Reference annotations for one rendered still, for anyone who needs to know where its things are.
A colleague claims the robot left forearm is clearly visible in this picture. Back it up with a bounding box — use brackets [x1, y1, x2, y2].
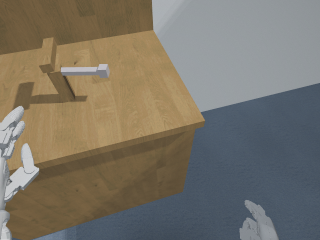
[0, 210, 12, 240]

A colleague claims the tap lever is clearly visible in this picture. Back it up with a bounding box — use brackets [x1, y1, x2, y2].
[61, 64, 110, 78]

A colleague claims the counter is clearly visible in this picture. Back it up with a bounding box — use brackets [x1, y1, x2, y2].
[0, 0, 205, 240]

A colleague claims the robot right hand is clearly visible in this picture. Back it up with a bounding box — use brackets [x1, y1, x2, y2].
[239, 200, 279, 240]

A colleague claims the robot left hand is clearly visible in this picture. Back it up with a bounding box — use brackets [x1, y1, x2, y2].
[0, 106, 39, 210]

